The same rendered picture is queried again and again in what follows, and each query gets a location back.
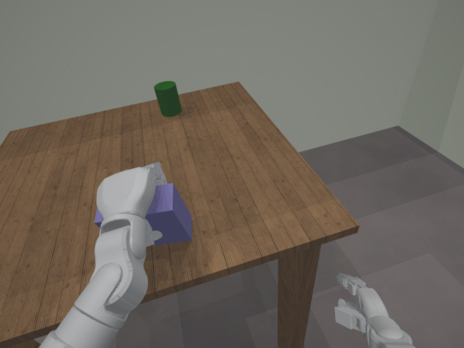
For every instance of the right robot hand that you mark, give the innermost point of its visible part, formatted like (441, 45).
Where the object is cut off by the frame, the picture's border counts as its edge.
(369, 304)

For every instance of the table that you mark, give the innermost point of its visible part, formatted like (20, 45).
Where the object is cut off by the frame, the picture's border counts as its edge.
(251, 195)

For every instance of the left robot hand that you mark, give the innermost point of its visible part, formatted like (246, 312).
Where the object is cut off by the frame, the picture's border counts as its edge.
(131, 192)

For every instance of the robot right forearm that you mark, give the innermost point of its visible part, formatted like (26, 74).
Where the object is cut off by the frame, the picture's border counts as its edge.
(383, 332)

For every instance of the robot left forearm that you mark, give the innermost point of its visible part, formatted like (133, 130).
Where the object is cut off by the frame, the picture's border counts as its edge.
(117, 286)

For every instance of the sponge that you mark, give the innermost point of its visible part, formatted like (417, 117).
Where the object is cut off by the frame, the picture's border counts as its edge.
(167, 214)

